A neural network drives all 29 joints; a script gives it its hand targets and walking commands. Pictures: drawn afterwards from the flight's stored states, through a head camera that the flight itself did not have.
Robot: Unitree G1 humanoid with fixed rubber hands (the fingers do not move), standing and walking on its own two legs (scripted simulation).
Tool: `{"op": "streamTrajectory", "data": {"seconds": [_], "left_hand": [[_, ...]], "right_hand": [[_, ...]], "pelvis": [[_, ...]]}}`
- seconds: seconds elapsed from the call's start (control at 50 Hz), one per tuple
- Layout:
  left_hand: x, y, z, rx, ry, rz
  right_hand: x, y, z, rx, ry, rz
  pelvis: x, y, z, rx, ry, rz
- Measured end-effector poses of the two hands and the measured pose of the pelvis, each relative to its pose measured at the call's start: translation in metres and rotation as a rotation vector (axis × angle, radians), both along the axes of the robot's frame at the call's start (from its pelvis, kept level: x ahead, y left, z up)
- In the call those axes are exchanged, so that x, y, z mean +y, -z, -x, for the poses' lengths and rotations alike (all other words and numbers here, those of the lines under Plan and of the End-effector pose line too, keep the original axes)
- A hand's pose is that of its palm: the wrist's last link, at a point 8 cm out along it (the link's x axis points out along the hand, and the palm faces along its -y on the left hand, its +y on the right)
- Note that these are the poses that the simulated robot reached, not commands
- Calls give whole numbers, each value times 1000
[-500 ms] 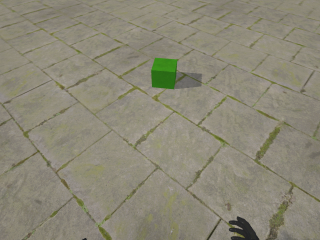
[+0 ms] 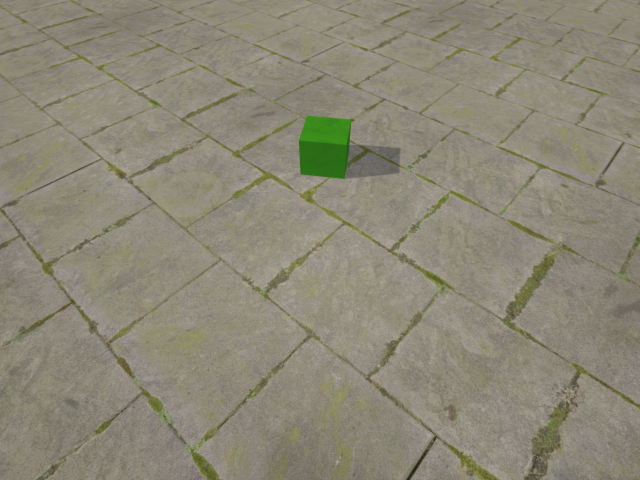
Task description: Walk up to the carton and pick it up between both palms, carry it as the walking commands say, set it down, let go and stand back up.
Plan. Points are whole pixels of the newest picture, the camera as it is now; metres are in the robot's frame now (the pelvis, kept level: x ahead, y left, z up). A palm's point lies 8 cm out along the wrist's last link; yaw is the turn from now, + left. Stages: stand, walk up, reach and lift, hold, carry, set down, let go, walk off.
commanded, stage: stand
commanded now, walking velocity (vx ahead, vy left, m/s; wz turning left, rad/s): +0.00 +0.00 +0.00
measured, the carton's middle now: (325, 147) +1.67 -0.06 -0.67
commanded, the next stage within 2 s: walk up in 0.42 s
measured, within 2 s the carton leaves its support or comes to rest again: neither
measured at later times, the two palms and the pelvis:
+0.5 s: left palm out of the picture +0.01 +0.24 -0.13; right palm out of the picture +0.01 -0.22 -0.13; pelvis -0.01 +0.01 +0.01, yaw +0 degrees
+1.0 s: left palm out of the picture +0.00 +0.19 -0.12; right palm out of the picture +0.11 -0.28 -0.13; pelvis +0.05 -0.04 +0.01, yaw -1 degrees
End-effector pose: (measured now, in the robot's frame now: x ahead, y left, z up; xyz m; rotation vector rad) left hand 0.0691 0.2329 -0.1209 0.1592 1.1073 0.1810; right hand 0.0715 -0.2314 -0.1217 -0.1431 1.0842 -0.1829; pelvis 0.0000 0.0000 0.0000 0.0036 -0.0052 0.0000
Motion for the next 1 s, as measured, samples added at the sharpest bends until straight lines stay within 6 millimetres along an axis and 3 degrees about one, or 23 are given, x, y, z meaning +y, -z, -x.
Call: {"op": "streamTrajectory", "data": {"seconds": [0.26,0.5,0.68,0.72,0.84,0.88,0.92,1.0], "left_hand": [[4,3,28,80,-23,-2],[5,8,57,187,-39,16],[2,11,80,254,-55,34],[2,10,71,247,-36,37],[-9,-10,6,83,44,-1],[-13,-5,4,68,20,-24],[-20,3,21,110,-13,-34],[-39,-5,72,260,-103,-11]], "right_hand": [[5,3,22,65,29,-8],[9,7,59,168,51,-7],[12,10,60,173,54,-25],[6,8,60,163,65,-25],[-22,9,75,210,108,-32],[-35,19,67,222,100,-32],[-47,26,43,207,58,-23],[-50,11,-40,73,-37,-46]], "pelvis": [[4,-5,2,-12,0,6],[9,-9,8,-22,4,2],[9,-9,9,-15,21,-3],[6,-9,8,3,29,-11],[-15,-13,-8,20,17,5],[-26,-5,-18,16,22,-7],[-34,1,-25,1,12,6],[-39,-9,-48,-5,12,-22]]}}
